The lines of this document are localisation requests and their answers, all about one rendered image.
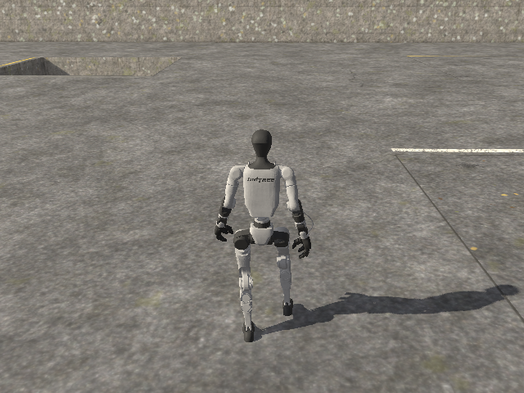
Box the robot right forearm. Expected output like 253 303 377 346
292 199 309 239

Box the robot right upper arm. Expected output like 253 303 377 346
279 165 300 212

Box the robot right shin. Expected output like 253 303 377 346
279 255 291 305

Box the robot right foot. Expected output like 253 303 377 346
282 298 293 316

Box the robot left upper arm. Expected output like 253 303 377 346
223 165 245 209

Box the robot right hand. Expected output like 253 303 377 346
292 237 311 259

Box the robot left hand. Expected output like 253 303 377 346
215 225 233 242

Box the robot left forearm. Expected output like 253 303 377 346
216 197 232 228

